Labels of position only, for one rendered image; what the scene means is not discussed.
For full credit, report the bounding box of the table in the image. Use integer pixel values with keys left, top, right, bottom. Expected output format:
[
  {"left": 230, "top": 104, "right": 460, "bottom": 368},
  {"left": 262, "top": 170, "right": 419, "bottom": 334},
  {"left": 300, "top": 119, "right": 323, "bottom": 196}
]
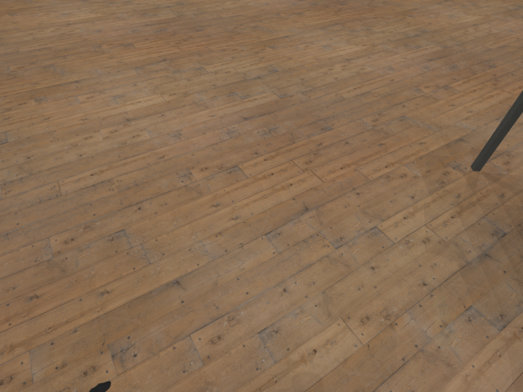
[{"left": 471, "top": 91, "right": 523, "bottom": 172}]

